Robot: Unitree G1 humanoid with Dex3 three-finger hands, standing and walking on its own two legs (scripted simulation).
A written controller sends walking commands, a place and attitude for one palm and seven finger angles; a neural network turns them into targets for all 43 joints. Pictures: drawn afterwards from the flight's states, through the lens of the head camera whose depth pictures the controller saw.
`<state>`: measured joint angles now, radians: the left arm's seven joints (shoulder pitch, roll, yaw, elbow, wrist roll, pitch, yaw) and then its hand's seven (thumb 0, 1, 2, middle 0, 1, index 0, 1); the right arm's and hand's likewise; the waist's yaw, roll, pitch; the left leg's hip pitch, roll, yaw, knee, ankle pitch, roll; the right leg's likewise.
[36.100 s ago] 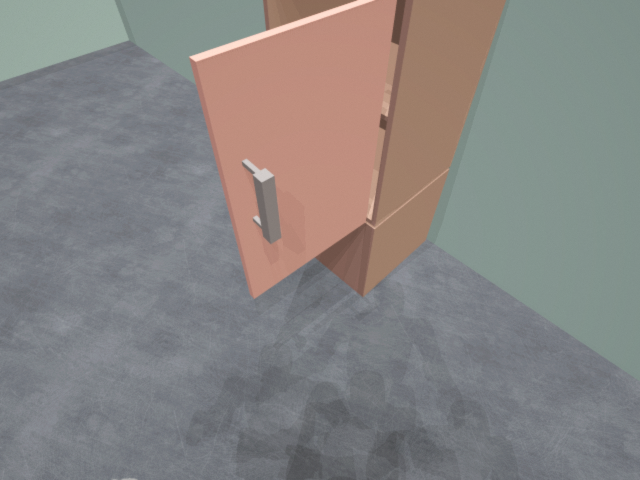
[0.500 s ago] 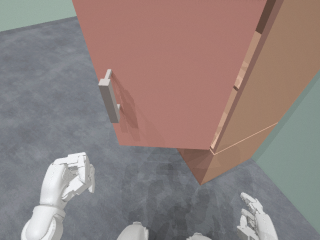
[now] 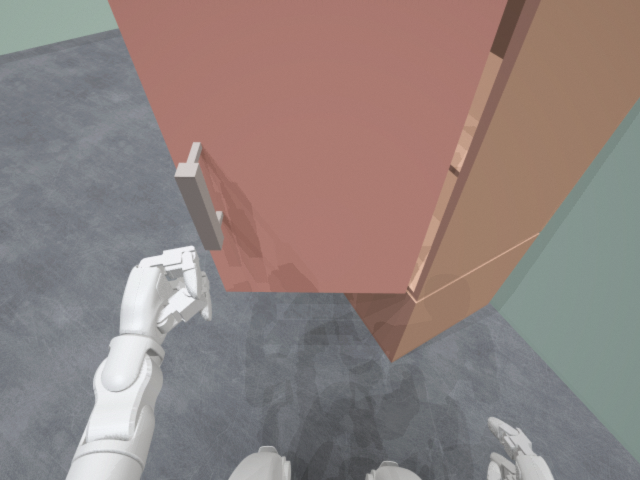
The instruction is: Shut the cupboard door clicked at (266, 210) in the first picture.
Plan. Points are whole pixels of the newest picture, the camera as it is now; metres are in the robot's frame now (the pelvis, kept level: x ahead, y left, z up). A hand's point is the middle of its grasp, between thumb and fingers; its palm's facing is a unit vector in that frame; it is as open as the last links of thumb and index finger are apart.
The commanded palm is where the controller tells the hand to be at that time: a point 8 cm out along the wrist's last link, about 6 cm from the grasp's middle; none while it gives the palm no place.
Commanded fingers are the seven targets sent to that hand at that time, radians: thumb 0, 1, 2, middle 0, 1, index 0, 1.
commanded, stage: bring the fist close to the handle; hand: left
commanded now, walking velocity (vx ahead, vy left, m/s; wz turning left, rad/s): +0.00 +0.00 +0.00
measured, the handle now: (205, 198) +0.48 +0.19 +0.05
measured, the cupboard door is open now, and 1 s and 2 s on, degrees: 59 59 45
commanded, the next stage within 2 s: push the door shut along its arc in 0.76 s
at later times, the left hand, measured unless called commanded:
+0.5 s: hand (227, 248) +0.39 +0.14 +0.06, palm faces +0.02 -1.00 -0.02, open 3.1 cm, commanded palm +0.36 +0.20 +0.06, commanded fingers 0.00 0.90 0.90 -1.30 -1.50 -1.30 -1.50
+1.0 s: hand (225, 246) +0.40 +0.15 +0.05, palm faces -0.01 -1.00 -0.02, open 3.1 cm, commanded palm +0.39 +0.20 +0.06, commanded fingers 0.00 0.90 0.90 -1.30 -1.50 -1.30 -1.50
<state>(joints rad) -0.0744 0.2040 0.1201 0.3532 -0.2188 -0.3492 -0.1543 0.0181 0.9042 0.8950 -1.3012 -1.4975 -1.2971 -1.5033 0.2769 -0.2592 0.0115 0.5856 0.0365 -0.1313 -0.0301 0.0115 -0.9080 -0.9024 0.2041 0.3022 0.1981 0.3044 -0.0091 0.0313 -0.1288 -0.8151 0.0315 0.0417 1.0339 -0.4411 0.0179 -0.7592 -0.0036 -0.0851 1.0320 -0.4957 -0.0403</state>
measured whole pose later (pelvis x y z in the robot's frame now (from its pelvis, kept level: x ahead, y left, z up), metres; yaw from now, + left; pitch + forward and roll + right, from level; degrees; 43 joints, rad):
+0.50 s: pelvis +0.00 +0.00 +0.00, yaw -1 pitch +15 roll +0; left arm -0.38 0.20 0.15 0.67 -0.16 -0.40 -0.09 0.02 0.90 0.89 -1.30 -1.50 -1.30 -1.50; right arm 0.30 -0.25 0.00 0.62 0.03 -0.07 0.00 0.01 -0.91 -0.90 0.20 0.30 0.20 0.30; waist -0.04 0.03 -0.14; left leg -0.85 0.04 0.06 1.03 -0.43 0.02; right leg -0.80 0.00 -0.07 1.03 -0.49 -0.04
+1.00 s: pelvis +0.00 +0.00 +0.00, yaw -1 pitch +15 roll -1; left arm -0.45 0.22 0.17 0.78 -0.16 -0.43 -0.13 0.02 0.90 0.90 -1.30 -1.50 -1.30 -1.50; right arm 0.29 -0.26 0.00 0.63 0.03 -0.06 -0.01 0.01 -0.91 -0.90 0.20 0.30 0.20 0.30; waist -0.04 0.02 -0.13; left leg -0.87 0.03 0.05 1.04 -0.43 0.02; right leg -0.81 0.00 -0.08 1.03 -0.48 -0.04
